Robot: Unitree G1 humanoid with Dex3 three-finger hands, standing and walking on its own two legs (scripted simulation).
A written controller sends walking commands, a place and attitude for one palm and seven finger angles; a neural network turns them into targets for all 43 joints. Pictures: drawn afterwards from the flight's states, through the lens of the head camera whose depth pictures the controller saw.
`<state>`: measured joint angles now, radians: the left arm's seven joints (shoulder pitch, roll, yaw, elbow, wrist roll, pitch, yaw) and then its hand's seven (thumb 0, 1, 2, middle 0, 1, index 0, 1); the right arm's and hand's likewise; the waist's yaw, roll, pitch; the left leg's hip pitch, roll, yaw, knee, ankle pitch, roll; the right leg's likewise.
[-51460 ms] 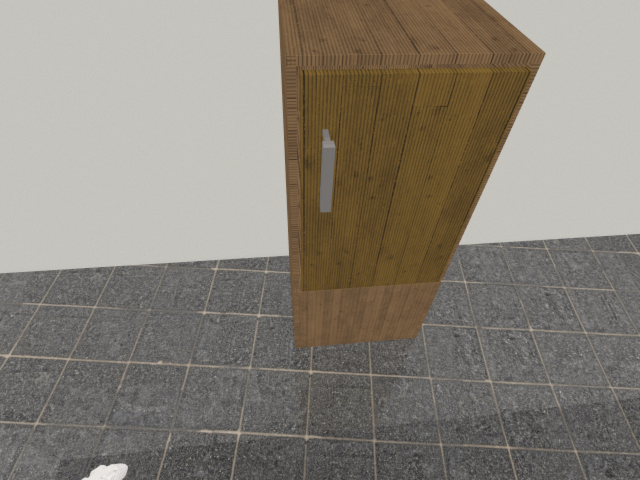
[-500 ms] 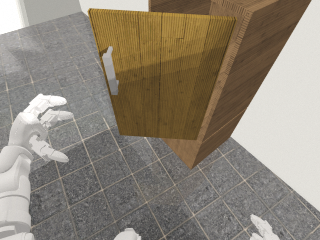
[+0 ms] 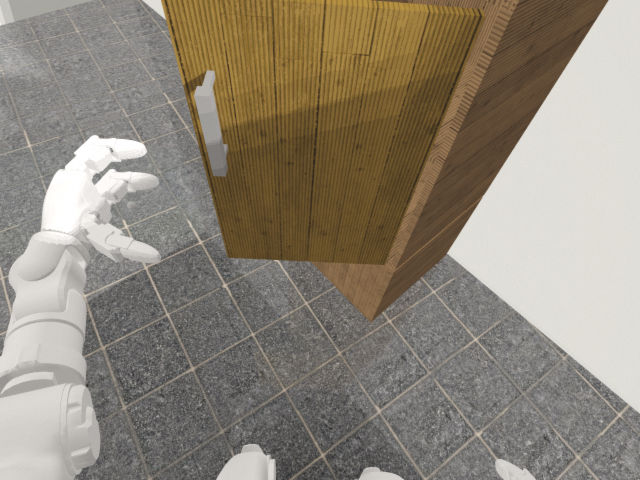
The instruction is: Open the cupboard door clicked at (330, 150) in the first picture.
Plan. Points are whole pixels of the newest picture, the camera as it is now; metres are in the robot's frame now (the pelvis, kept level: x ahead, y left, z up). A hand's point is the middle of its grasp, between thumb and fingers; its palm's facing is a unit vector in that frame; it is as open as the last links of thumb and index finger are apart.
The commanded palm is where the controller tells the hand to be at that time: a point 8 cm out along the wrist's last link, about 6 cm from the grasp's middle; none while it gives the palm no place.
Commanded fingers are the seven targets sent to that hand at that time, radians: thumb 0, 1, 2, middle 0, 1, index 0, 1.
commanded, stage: move the hooked fingers beside the handle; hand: left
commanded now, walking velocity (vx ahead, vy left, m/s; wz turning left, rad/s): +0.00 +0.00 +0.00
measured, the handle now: (215, 126) +0.58 +0.15 +0.07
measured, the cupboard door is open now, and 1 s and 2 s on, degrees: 47 47 47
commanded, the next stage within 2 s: slide the fingers in behind the handle in 1.54 s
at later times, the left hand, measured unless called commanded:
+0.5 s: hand (149, 160) +0.50 +0.22 +0.09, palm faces -0.03 -1.00 +0.01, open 14.0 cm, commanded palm +0.49 +0.27 +0.08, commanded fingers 0.00 -0.50 0.30 -0.30 -1.20 -0.30 -1.20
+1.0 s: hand (155, 148) +0.53 +0.22 +0.08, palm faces +0.00 -1.00 +0.01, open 14.0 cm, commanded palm +0.52 +0.26 +0.08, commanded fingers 0.00 -0.50 0.30 -0.30 -1.20 -0.30 -1.20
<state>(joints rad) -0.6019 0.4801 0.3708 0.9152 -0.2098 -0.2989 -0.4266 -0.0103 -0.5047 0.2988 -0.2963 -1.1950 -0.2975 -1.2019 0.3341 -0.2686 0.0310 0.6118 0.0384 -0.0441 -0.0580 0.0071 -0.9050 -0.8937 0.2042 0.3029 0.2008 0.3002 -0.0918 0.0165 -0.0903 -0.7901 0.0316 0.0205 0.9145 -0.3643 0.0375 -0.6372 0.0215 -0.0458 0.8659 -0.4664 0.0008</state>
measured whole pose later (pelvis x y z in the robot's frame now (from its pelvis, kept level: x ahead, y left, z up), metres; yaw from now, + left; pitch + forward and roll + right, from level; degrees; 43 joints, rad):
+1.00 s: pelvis +0.01 -0.01 -0.02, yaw -3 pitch +22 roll -5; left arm -0.94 0.70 0.50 1.23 -0.09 -0.31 -0.39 -0.01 -0.50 0.30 -0.30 -1.19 -0.30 -1.20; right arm 0.45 -0.27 0.05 0.62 0.01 0.09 -0.03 0.00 -0.91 -0.89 0.21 0.30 0.20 0.30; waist -0.20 0.03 -0.10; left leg -0.99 0.08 0.01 1.02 -0.41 0.03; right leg -0.83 0.07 -0.04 0.94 -0.49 -0.01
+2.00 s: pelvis +0.01 +0.00 -0.02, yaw -2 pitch +22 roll -5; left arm -0.98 0.62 0.44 1.22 -0.08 -0.32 -0.30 -0.01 -0.50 0.30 -0.30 -1.19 -0.30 -1.20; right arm 0.44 -0.27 0.04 0.63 -0.01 0.08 -0.02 0.00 -0.91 -0.89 0.20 0.30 0.20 0.30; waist -0.21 0.03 -0.11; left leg -1.02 0.07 0.00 1.04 -0.41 0.03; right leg -0.85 0.06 -0.05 0.95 -0.49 0.00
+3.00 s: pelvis +0.00 -0.02 -0.02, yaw -1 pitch +21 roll -3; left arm -0.99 0.48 0.37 1.23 -0.06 -0.37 -0.16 -0.01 -0.50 0.30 -0.30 -1.20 -0.30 -1.20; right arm 0.42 -0.26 0.03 0.64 -0.01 0.06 0.01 0.00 -0.91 -0.89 0.20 0.30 0.20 0.30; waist -0.20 0.05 -0.11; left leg -1.01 0.07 -0.01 1.04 -0.41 0.01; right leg -0.86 0.06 -0.06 1.00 -0.51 -0.03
